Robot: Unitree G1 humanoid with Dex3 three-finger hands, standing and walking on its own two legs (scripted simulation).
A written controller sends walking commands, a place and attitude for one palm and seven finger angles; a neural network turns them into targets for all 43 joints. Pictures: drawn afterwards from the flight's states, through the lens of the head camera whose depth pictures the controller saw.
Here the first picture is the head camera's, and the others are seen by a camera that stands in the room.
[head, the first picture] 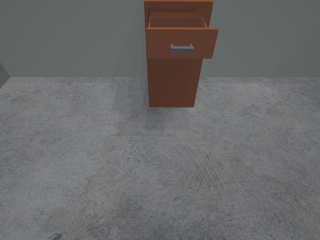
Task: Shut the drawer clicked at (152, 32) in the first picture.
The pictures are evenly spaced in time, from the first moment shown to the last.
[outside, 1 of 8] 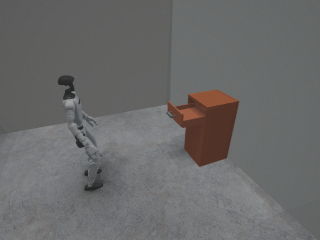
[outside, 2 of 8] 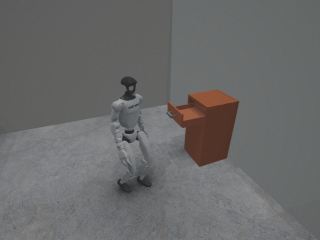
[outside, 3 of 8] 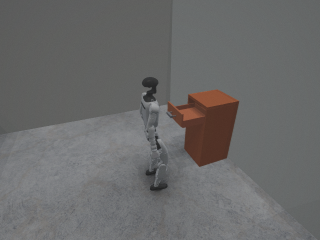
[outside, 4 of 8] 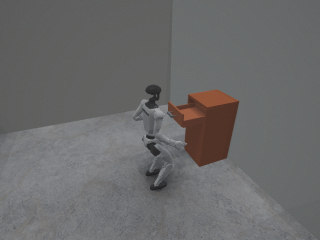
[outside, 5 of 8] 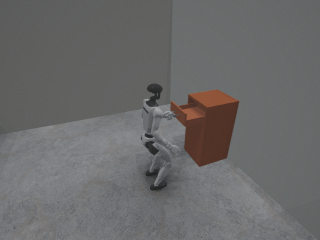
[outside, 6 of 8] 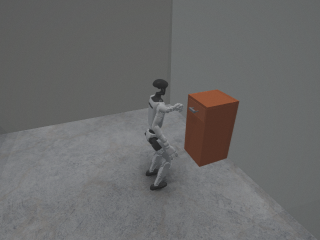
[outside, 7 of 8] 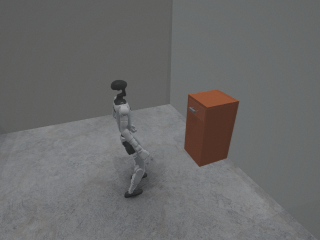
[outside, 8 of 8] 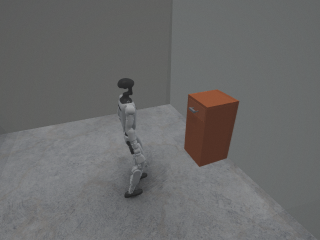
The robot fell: no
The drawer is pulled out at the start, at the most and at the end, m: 0.30 0.30 0.00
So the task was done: yes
